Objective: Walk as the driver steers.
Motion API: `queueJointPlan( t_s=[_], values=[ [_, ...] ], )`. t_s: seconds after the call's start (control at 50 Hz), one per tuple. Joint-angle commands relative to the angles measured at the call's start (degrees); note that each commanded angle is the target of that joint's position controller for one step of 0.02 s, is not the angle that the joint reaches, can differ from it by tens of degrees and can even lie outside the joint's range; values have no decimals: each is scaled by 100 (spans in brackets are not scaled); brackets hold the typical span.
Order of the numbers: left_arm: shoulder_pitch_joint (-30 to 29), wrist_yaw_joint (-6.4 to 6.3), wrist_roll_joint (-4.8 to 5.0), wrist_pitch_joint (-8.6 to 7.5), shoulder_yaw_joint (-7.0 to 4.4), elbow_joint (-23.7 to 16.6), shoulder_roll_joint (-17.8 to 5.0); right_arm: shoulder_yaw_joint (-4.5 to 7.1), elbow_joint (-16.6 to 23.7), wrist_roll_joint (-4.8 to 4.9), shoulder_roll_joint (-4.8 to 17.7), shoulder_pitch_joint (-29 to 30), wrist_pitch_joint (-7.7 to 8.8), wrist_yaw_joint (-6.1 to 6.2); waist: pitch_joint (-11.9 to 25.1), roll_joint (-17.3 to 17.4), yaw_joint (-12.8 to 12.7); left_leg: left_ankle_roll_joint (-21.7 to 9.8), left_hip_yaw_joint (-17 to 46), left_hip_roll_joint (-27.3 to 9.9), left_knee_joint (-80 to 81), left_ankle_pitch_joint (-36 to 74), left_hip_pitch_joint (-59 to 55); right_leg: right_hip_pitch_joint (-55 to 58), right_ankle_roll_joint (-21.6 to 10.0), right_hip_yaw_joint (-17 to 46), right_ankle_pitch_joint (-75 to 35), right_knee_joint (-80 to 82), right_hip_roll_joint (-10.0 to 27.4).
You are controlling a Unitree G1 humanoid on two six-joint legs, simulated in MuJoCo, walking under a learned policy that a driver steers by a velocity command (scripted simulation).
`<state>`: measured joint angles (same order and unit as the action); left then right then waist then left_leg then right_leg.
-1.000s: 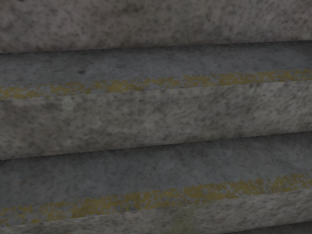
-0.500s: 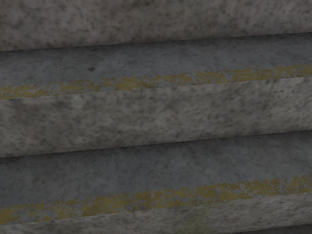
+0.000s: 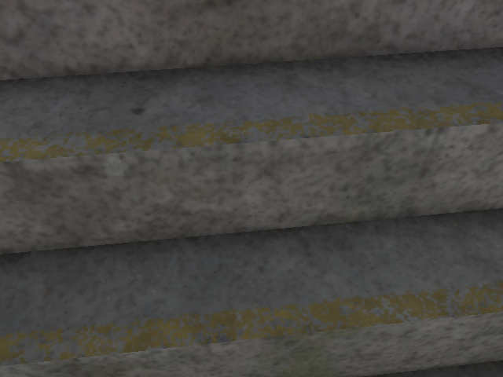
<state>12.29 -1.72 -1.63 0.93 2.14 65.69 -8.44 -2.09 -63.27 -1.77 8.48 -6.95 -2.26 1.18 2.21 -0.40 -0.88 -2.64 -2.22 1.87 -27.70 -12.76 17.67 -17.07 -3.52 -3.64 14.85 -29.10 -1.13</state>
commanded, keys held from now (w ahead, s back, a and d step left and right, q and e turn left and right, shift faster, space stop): shift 0.80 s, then w+shift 0.20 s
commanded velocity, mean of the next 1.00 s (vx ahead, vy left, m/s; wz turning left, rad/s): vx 0.07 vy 0.00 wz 0.00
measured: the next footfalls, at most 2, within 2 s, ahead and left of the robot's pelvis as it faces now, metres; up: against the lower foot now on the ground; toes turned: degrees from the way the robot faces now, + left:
right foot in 1.38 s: +0.11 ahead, -0.09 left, +0.22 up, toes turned -14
left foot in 1.64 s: +0.28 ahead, +0.04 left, +0.24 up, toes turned -16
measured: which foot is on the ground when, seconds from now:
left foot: down 0.00-1.00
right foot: down 0.00-1.00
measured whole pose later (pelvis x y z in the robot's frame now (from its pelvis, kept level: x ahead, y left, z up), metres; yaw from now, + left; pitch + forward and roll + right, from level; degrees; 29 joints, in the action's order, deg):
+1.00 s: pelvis +0.03 -0.02 -0.01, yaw +1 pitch +8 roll +0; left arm 15.9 -2.7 -1.8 -0.6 0.2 59.6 -13.9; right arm -3.1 -60.0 -1.4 9.9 -10.9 2.0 0.5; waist 8.1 -2.7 -1.3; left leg -7.0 -3.7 -0.3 -51.6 -17.8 31.0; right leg -21.9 -6.5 -5.5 18.9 -32.4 -2.9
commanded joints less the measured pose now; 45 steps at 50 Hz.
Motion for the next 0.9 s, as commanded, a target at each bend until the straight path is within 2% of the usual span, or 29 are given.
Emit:
queueJointPlan(
  t_s=[0.02,0.44,0.8,0.82,0.84,0.86,0.9],
  values=[
    [212,-13,-11,-24,-41,-82,-371,71,123,8,448,6,38,29,141,-46,-2,-484,445,-435,374,602,-322,-99,-491,523,-519,631,497],
    [250,-7,-33,-20,-46,-129,-367,92,-108,22,485,-224,52,72,60,-27,-23,-425,385,-466,315,529,-116,39,-512,625,-392,903,518],
    [317,-1,-26,-35,-75,-170,-365,116,-233,31,489,-448,45,105,51,-5,-12,-387,375,-514,369,680,-132,234,-484,596,-714,983,504],
    [513,-9,33,-27,-201,-130,-731,201,-248,98,740,-554,48,114,232,-110,-57,-519,195,-326,-30,-319,-25,305,-684,689,426,952,502],
    [514,-31,55,-31,-294,-209,-1018,243,-97,122,893,-414,87,111,53,-260,-88,-620,249,-324,-287,-1155,624,211,-912,1050,1468,1059,700],
    [240,-30,7,-56,-289,-441,-1017,188,192,90,784,-23,170,88,-233,-338,-123,-648,218,-316,-549,-1173,1342,83,-1054,1378,1791,1096,897],
    [293,-76,-40,-126,-307,-676,-1096,63,555,68,512,268,348,17,-167,-520,-183,-586,-38,-173,-1317,-707,2101,137,-1341,2057,2156,1229,1369]
  ],
)
Keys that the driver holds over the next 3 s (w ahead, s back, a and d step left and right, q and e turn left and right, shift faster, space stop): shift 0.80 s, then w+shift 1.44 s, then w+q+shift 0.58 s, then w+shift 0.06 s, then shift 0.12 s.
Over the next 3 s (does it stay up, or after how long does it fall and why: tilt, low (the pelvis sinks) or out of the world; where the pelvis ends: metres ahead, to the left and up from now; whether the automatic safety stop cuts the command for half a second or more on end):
stays up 0.65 -0.08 0.57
